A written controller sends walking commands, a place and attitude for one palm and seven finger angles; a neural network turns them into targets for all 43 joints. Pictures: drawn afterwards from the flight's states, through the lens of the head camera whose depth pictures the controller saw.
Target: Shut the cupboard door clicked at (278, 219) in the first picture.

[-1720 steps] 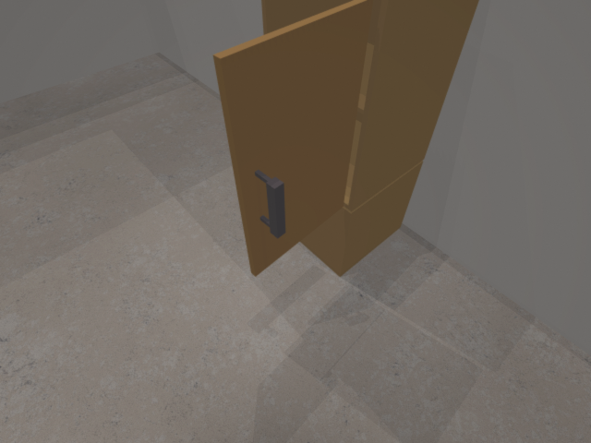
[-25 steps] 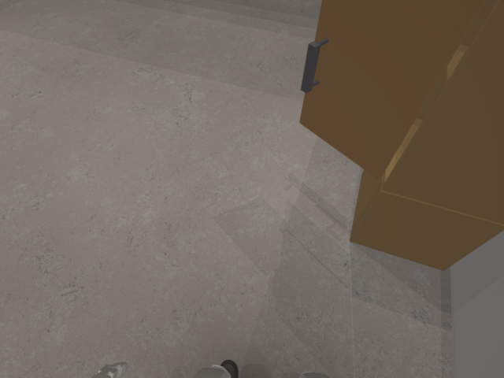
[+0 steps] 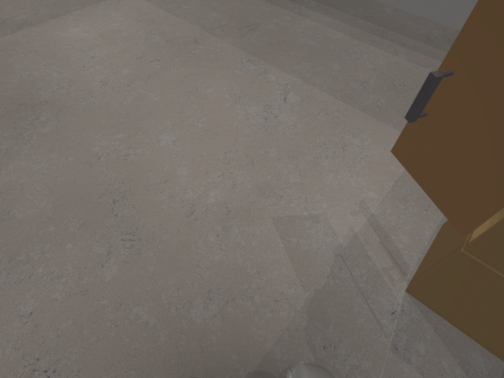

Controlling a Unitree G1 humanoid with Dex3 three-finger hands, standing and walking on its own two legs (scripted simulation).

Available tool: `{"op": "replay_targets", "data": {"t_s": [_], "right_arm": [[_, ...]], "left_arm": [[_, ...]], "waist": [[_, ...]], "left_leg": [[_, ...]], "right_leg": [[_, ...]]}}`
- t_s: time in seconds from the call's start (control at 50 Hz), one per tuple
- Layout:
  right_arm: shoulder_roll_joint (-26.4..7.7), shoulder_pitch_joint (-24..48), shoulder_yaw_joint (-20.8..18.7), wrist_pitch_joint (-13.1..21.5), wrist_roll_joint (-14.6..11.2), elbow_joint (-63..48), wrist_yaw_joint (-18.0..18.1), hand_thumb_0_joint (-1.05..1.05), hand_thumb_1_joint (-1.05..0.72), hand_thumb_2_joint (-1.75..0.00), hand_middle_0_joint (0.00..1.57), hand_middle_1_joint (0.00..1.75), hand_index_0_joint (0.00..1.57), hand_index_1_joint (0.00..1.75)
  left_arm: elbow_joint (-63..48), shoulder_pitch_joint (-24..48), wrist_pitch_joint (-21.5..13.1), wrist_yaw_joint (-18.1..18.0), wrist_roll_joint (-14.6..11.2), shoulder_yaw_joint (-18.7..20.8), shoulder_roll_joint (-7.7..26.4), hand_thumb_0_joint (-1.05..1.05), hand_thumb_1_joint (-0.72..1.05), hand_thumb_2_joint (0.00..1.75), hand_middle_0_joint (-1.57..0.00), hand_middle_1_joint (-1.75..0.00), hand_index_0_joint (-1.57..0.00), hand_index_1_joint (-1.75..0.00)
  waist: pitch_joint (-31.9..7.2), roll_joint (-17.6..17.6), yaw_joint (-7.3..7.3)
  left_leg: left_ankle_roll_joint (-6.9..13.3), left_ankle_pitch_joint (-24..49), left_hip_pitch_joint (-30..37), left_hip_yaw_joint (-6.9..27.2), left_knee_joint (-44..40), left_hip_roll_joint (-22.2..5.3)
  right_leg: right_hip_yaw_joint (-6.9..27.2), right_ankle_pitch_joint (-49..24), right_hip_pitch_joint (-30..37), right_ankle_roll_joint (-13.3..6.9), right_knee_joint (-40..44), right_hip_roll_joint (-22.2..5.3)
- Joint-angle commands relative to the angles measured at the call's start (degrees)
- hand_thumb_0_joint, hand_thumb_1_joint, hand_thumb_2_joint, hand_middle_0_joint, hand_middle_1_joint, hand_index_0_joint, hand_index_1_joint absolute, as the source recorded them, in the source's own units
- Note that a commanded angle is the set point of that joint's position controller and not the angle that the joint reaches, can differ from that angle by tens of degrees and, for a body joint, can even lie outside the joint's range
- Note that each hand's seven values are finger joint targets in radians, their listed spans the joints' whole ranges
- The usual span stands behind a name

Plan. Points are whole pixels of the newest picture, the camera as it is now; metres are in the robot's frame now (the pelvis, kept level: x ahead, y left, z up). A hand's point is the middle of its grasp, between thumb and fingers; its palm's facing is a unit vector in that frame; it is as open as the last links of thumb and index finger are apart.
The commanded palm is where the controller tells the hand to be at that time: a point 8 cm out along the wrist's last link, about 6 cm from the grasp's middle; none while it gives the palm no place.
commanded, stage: walk to a spot facing it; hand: left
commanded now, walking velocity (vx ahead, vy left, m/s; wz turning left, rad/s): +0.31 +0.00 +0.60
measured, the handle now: (429, 96) +0.84 -0.46 -0.06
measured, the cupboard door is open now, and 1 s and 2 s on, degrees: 61 61 61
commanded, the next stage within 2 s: turn to face it in 1.10 s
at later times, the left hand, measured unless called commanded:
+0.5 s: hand out of the picture +0.02 +0.14 -0.15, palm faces +0.44 -0.88 -0.18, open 7.4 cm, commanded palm none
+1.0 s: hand (115, 257) +0.34 +0.30 -0.14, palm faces +0.45 -0.86 -0.24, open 7.4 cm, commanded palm none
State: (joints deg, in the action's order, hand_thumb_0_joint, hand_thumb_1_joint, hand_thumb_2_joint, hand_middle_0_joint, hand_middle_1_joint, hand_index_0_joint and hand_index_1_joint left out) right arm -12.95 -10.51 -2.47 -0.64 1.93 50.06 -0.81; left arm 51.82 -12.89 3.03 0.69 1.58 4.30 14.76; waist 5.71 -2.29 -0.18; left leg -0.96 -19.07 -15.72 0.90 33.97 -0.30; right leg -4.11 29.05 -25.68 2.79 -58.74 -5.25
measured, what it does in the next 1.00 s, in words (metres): walks ahead, turning left: right foot, then left foot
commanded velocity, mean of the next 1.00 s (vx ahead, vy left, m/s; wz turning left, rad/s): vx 0.32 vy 0.00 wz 0.46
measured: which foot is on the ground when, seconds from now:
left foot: down 0.00-0.12, up 0.14-0.56, down 0.58-1.00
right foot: up 0.00-0.10, down 0.12-0.58, up 0.60-0.98, down 1.00-1.00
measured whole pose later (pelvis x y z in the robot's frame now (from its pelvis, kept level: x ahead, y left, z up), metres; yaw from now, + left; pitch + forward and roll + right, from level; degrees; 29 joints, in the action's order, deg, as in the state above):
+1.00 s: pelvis +0.32 +0.07 +0.00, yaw +29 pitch +0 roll +2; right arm -10.0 -22.1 -2.5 1.6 1.3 60.1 -0.3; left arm 50.0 -8.3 -1.8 2.3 2.1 3.8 12.2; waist 2.5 -1.0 -2.6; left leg 1.0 -21.5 -6.9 -2.3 28.8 1.3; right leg -4.4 11.0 -22.8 1.3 -32.8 -5.0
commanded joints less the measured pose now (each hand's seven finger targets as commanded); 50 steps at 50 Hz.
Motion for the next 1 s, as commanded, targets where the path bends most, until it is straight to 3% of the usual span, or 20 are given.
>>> {"op": "replay_targets", "data": {"t_s": [0.0,0.06,0.08,0.1,0.14,0.18,0.24,0.42,0.46,0.5,0.52,0.54,0.56,0.58,0.62,0.68,0.88,0.94,0.96,0.98], "right_arm": [[-13.0,-0.9,-3.3,0.7,0.3,-2.6,1.2,0.0,-0.9,-0.9,0.2,0.3,0.2,0.3],[-11.6,4.3,-3.2,0.2,-0.2,-3.9,0.9,0.0,-0.9,-0.9,0.2,0.3,0.2,0.3],[-8.3,5.4,-2.6,0.4,-0.8,-5.0,0.6,0.0,-0.9,-0.9,0.2,0.3,0.2,0.3],[-4.0,5.7,-1.8,0.7,-1.1,-6.7,0.3,0.0,-0.9,-0.9,0.2,0.3,0.2,0.3],[-6.2,5.5,-2.9,0.6,0.0,-5.9,-0.4,0.0,-0.9,-0.9,0.2,0.3,0.2,0.3],[-4.8,2.5,-2.9,0.0,0.1,-3.0,-1.5,0.0,-0.9,-0.9,0.2,0.3,0.2,0.3],[-2.1,1.9,-2.2,-0.6,-0.2,-1.6,-2.2,0.0,-0.9,-0.9,0.2,0.3,0.2,0.3],[0.0,12.4,-0.5,0.7,-0.2,-4.9,-3.3,0.0,-0.9,-0.9,0.2,0.3,0.2,0.3],[-0.8,11.0,-0.6,1.0,-0.1,-5.0,-3.1,0.0,-0.9,-0.9,0.2,0.3,0.2,0.3],[-2.7,3.2,-1.2,1.6,0.1,-3.1,-2.4,0.0,-0.9,-0.9,0.2,0.3,0.2,0.3],[-5.3,-4.4,-2.0,1.7,0.4,-1.1,-1.9,0.0,-0.9,-0.9,0.2,0.3,0.2,0.3],[-12.9,-12.5,-3.8,2.0,0.9,0.5,-1.0,0.0,-0.9,-0.9,0.2,0.3,0.2,0.3],[-17.8,-17.6,-4.9,1.8,0.1,1.8,0.0,0.0,-0.9,-0.9,0.2,0.3,0.2,0.3],[-17.9,-17.7,-4.5,1.8,-0.4,2.4,0.5,0.0,-0.9,-0.9,0.2,0.3,0.2,0.3],[-12.2,-8.0,-2.9,2.6,-0.4,0.0,1.3,0.0,-0.9,-0.9,0.2,0.3,0.2,0.3],[-7.4,-2.9,-1.4,3.6,-0.3,0.0,1.6,0.0,-0.9,-0.9,0.2,0.3,0.2,0.3],[-5.8,-8.2,-1.9,4.2,-0.3,5.2,1.3,0.0,-0.9,-0.9,0.2,0.3,0.2,0.3],[-5.6,-7.1,-1.9,3.8,-0.6,5.6,1.3,0.0,-0.9,-0.9,0.2,0.3,0.2,0.3],[-4.1,-6.9,-1.7,4.0,-1.2,5.2,1.0,0.0,-0.9,-0.9,0.2,0.3,0.2,0.3],[-0.4,-8.8,-1.1,4.2,-1.6,3.5,0.5,0.0,-0.9,-0.9,0.2,0.3,0.2,0.3]], "left_arm": [[-7.2,2.7,-3.2,1.0,-0.2,1.1,3.8,0.0,0.9,0.9,-0.2,-0.3,-0.2,-0.3],[-3.4,-9.9,-3.7,1.1,0.2,2.2,5.5,0.0,0.9,0.9,-0.2,-0.3,-0.2,-0.3],[-2.5,-15.9,-4.5,0.4,0.9,3.1,9.2,0.0,0.9,0.9,-0.2,-0.3,-0.2,-0.3],[-2.6,-18.0,-4.7,-0.6,1.1,3.5,14.0,0.0,0.9,0.9,-0.2,-0.3,-0.2,-0.3],[-4.5,-9.8,-5.4,-1.4,0.4,2.7,11.4,0.0,0.9,0.9,-0.2,-0.3,-0.2,-0.3],[-4.9,-3.0,-6.2,-1.5,0.4,1.6,6.1,0.0,0.9,0.9,-0.2,-0.3,-0.2,-0.3],[-3.1,-5.6,-7.2,-1.5,0.2,1.3,4.1,0.0,0.9,0.9,-0.2,-0.3,-0.2,-0.3],[2.6,-14.7,-7.7,-1.7,0.3,1.2,4.6,0.0,0.9,0.9,-0.2,-0.3,-0.2,-0.3],[2.7,-13.7,-7.5,-1.6,0.3,1.4,5.7,0.0,0.9,0.9,-0.2,-0.3,-0.2,-0.3],[2.4,-11.8,-7.3,-1.4,-0.1,1.6,7.5,0.0,0.9,0.9,-0.2,-0.3,-0.2,-0.3],[2.2,-11.1,-7.1,-1.2,-0.6,1.5,7.7,0.0,0.9,0.9,-0.2,-0.3,-0.2,-0.3],[0.4,-11.6,-6.9,-0.3,-0.8,1.5,4.8,0.0,0.9,0.9,-0.2,-0.3,-0.2,-0.3],[-4.0,-5.5,-6.7,0.1,-0.8,0.5,3.7,0.0,0.9,0.9,-0.2,-0.3,-0.2,-0.3],[-6.8,0.8,-6.6,-0.3,-0.5,0.5,4.4,0.0,0.9,0.9,-0.2,-0.3,-0.2,-0.3],[-4.0,-1.4,-5.8,-0.4,-0.1,0.7,1.4,0.0,0.9,0.9,-0.2,-0.3,-0.2,-0.3],[-0.4,-7.3,-4.7,0.4,0.5,1.0,0.2,0.0,0.9,0.9,-0.2,-0.3,-0.2,-0.3],[-4.5,3.6,-4.7,1.2,0.3,0.6,0.3,0.0,0.9,0.9,-0.2,-0.3,-0.2,-0.3],[-2.4,-3.7,-5.4,0.9,0.3,1.4,2.2,0.0,0.9,0.9,-0.2,-0.3,-0.2,-0.3],[-0.4,-11.0,-6.2,0.5,0.7,2.3,6.1,0.0,0.9,0.9,-0.2,-0.3,-0.2,-0.3],[0.8,-17.3,-6.4,-0.2,1.1,3.6,12.3,0.0,0.9,0.9,-0.2,-0.3,-0.2,-0.3]], "waist": [[-4.8,12.6,-1.26],[-4.0,7.0,5.23],[-5.0,-5.0,8.57],[-6.0,-20.6,9.74],[-0.1,-12.2,3.91],[-0.1,-5.3,-0.63],[-2.5,-5.9,0.0],[-2.0,-5.0,3.83],[-2.5,-5.2,2.55],[-6.7,-4.4,-1.6],[-10.8,-1.6,-5.56],[-16.8,12.5,-9.22],[-17.2,16.7,-10.91],[-12.4,4.8,-10.34],[-7.3,10.7,-5.61],[-5.8,10.4,-0.51],[-1.2,6.2,-0.54],[-3.9,3.6,3.29],[-6.9,-3.6,6.64],[-11.5,-18.4,8.18]], "left_leg": [[9.5,-4.7,2.2,15.0,-15.9,-10.4],[6.9,-18.9,-16.4,12.2,-8.1,-4.9],[4.2,-20.3,-25.9,6.2,5.9,1.5],[1.9,-20.3,-31.0,0.4,26.4,5.6],[1.9,-9.5,-30.8,5.8,41.9,-1.1],[0.9,0.7,-25.3,3.8,41.3,-4.6],[-0.1,4.8,-22.6,-1.0,33.5,-4.4],[2.4,3.6,-21.9,-6.9,8.9,-4.2],[3.9,1.7,-16.3,-8.4,5.8,-2.8],[5.6,1.5,-1.4,-12.2,1.0,1.9],[6.5,4.9,13.2,-10.9,-3.2,1.7],[11.6,2.8,28.6,9.9,-6.8,-11.5],[17.4,8.9,33.6,29.0,-14.2,-23.5],[17.7,4.9,25.2,30.2,-16.4,-26.5],[14.1,-3.9,12.7,20.9,-19.1,-20.8],[11.3,-1.5,3.3,11.5,-20.7,-14.1],[12.3,2.7,2.4,7.6,-21.7,-12.0],[9.3,3.9,-2.3,5.6,-11.3,-8.6],[6.8,1.4,-10.7,1.7,2.1,-3.6],[3.9,-14.0,-21.1,-4.7,21.7,4.6]], "right_leg": [[-0.8,-4.5,0.2,0.3,13.7,1.5],[-2.9,-10.1,22.9,0.3,25.0,4.3],[8.2,3.6,31.2,-1.8,36.4,-4.1],[31.6,17.6,30.5,-7.5,49.9,-20.5],[37.1,24.1,16.6,-10.7,53.8,-23.3],[17.5,8.4,12.2,-8.2,50.7,-18.7],[1.1,-13.1,17.3,-7.2,48.5,-14.0],[-8.1,-38.1,31.9,-7.7,42.9,-17.6],[-9.6,-43.4,30.9,-7.6,39.8,-18.5],[-13.8,-51.1,26.0,-6.3,28.2,-16.4],[-15.3,-45.2,17.8,-4.5,16.5,-14.5],[-15.1,-20.9,1.1,-1.2,-1.3,-8.0],[-7.4,4.8,-14.3,-0.4,-14.2,-1.9],[-1.0,3.6,-16.7,-1.2,-18.0,-2.9],[2.7,-3.6,-15.2,-1.3,-15.2,-5.7],[2.0,-10.3,-6.8,-1.1,-7.0,-4.7],[-0.1,-19.0,0.9,-0.4,19.7,-0.6],[-0.7,-20.0,17.5,-1.2,29.1,1.7],[7.3,-14.0,30.1,-3.3,34.3,-4.6],[25.9,-11.9,39.2,-8.5,42.4,-20.5]]}}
